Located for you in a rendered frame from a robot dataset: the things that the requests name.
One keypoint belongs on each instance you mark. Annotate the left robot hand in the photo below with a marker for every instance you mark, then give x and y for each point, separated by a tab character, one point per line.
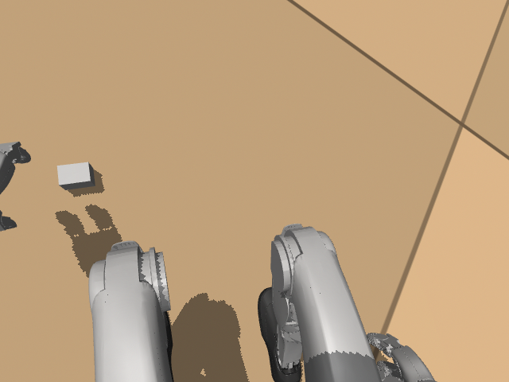
10	153

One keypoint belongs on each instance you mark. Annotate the right robot foot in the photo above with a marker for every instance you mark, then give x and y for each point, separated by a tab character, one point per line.
268	327

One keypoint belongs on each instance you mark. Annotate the right robot hand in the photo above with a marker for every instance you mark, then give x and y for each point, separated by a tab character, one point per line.
407	367

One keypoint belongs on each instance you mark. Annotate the small box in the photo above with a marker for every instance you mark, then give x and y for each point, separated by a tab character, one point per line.
76	176

